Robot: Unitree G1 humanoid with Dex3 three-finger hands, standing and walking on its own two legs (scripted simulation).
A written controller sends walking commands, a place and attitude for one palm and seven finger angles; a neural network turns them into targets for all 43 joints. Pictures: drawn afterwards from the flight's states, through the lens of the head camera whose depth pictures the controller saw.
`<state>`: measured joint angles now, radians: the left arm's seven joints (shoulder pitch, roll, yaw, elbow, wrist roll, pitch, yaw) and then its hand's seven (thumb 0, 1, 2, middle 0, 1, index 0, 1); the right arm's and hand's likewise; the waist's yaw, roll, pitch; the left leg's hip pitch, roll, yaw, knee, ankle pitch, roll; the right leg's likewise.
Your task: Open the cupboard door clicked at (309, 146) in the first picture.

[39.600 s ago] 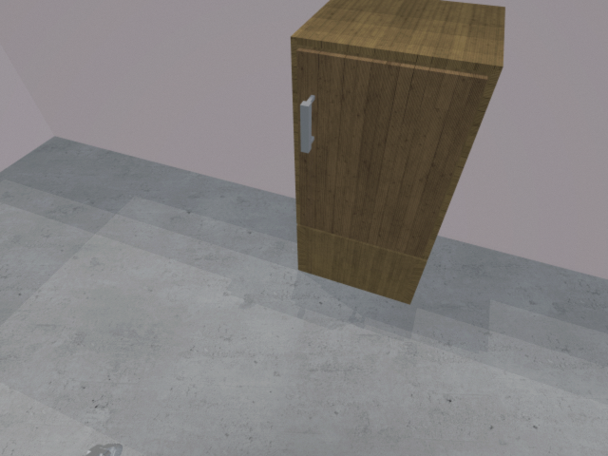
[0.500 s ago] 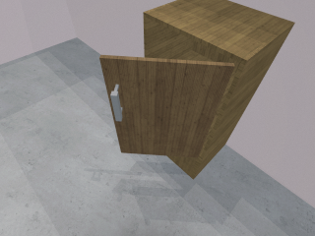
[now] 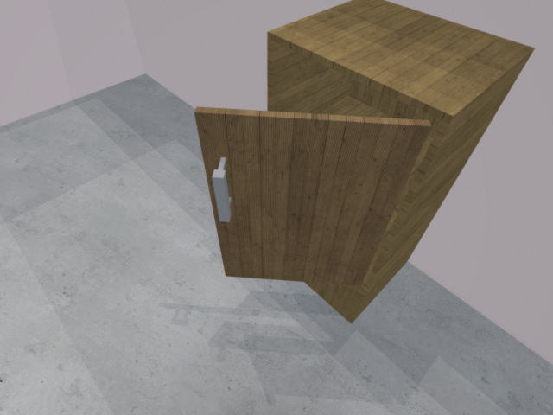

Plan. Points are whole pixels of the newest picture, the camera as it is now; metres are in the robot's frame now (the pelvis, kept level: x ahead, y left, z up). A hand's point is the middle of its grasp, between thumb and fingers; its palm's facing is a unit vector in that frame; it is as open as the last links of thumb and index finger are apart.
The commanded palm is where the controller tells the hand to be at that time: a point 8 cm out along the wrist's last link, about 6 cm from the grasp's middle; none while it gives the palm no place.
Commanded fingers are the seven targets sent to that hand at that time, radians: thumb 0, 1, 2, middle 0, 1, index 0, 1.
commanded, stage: look again from close up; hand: left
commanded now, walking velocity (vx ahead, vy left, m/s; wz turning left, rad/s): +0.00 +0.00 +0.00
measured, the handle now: (224, 190) +0.54 +0.15 -0.04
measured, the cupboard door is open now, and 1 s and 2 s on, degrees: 42 42 42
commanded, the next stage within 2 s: raise the hand with hooked fingers in 0.44 s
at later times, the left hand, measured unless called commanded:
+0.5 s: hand out of the picture +0.03 +0.16 -0.18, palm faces +0.00 -0.98 -0.17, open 7.4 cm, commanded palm none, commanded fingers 0.00 0.90 0.90 -0.20 -0.30 -0.20 -0.30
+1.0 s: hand (171, 393) +0.17 +0.17 -0.07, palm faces +0.08 -1.00 -0.02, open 8.8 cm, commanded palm +0.16 +0.23 -0.06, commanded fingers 0.00 0.34 0.66 -0.24 -0.66 -0.24 -0.66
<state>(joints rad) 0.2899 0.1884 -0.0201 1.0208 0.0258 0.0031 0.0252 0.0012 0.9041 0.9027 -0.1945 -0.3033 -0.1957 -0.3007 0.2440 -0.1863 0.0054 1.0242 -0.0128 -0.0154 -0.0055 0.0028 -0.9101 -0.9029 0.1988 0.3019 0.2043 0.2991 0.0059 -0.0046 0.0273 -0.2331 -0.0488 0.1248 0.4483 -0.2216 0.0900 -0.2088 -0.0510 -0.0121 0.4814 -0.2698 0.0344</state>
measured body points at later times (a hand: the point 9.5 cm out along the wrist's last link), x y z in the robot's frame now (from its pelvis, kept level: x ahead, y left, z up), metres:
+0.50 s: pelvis +0.02 -0.01 +0.00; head +0.04 +0.00 +0.45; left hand +0.03 +0.21 -0.16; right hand +0.04 -0.24 -0.15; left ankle +0.02 +0.06 -0.74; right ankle -0.01 -0.14 -0.74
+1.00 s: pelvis -0.01 -0.06 -0.09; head +0.04 -0.04 +0.35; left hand +0.16 +0.22 -0.07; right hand +0.23 -0.30 -0.12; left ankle +0.02 +0.06 -0.74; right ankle +0.02 -0.13 -0.74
